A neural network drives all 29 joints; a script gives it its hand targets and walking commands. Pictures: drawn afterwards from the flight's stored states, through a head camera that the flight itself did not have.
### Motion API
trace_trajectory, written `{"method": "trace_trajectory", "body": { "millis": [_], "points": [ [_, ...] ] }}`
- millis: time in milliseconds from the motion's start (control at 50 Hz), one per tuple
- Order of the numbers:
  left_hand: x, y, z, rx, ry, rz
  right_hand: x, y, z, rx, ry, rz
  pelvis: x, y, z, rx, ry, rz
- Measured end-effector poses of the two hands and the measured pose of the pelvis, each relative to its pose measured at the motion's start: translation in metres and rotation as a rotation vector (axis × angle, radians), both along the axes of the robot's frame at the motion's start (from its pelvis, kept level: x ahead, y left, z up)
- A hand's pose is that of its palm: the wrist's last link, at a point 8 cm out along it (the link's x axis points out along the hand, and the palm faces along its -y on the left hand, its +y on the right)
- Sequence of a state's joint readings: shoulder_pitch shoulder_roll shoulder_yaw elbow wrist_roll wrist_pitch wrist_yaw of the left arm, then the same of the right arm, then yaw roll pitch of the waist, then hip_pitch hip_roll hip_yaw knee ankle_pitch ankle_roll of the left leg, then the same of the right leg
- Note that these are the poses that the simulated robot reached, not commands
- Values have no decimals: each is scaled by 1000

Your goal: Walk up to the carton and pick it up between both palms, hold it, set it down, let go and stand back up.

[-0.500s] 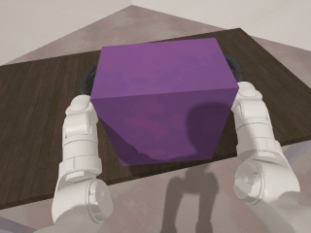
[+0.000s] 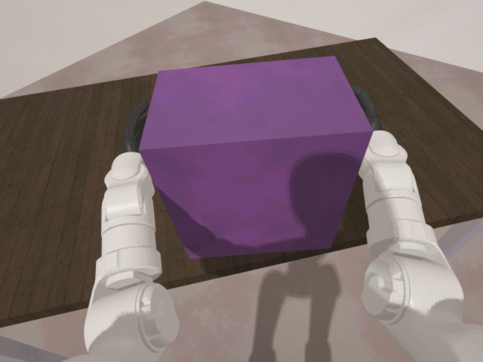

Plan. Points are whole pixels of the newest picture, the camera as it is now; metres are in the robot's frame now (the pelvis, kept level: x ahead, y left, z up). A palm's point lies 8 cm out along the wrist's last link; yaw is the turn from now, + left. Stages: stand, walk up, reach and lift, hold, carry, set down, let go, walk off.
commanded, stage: set down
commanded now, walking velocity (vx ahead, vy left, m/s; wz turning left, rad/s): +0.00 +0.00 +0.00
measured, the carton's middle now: (253, 168) +0.42 -0.03 +0.09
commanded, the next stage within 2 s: none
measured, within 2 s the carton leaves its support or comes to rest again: neither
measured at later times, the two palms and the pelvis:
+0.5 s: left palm (140, 156) +0.43 +0.15 +0.14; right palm (365, 137) +0.42 -0.22 +0.14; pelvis +0.00 +0.00 +0.00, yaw -1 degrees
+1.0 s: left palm (119, 164) +0.45 +0.20 +0.12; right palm (389, 138) +0.43 -0.27 +0.12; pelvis +0.01 +0.00 +0.00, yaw -3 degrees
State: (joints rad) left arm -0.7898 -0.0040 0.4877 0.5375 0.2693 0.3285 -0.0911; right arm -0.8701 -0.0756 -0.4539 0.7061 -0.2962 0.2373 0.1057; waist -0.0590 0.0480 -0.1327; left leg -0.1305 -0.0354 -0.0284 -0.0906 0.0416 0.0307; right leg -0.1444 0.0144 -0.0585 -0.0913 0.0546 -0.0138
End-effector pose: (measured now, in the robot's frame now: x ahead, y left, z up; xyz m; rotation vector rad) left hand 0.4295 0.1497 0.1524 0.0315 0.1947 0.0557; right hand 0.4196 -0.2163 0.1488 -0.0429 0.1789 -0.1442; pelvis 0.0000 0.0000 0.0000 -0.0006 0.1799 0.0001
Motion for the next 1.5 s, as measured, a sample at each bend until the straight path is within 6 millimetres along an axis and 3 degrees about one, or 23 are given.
{"method": "trace_trajectory", "body": {
  "millis": [440,500,620,680,860,1000,1100,1200,1360,1500],
  "points": [
    [1,1,-4,6,-17,-1,1,-1,-4,-8,-19,5,-2,-2,0,1,12,-3],
    [3,1,-12,20,19,-11,1,-2,-13,-16,19,15,-2,-2,0,1,14,-10],
    [9,3,-42,9,118,10,0,0,-52,2,132,-1,-1,-3,-1,4,72,-43],
    [14,6,-43,2,123,45,5,0,-55,5,140,-18,-1,-2,-2,5,97,-53],
    [21,21,-30,-16,125,39,19,-21,-30,2,122,-19,7,0,-2,-3,88,-53],
    [16,46,-35,-26,129,40,10,-51,-29,15,124,-38,6,1,-2,-6,65,-56],
    [14,58,-30,-14,113,39,4,-61,-29,36,109,-36,2,3,-3,-6,87,-59],
    [12,54,-7,-2,97,17,4,-58,-11,49,89,-20,-3,5,-4,-5,104,-66],
    [6,50,38,-13,109,19,-1,-53,38,43,104,-19,-17,4,-3,-5,54,-73],
    [1,54,62,-21,115,40,-7,-54,65,45,116,-31,-28,0,-4,-5,25,-63]
  ]
}}
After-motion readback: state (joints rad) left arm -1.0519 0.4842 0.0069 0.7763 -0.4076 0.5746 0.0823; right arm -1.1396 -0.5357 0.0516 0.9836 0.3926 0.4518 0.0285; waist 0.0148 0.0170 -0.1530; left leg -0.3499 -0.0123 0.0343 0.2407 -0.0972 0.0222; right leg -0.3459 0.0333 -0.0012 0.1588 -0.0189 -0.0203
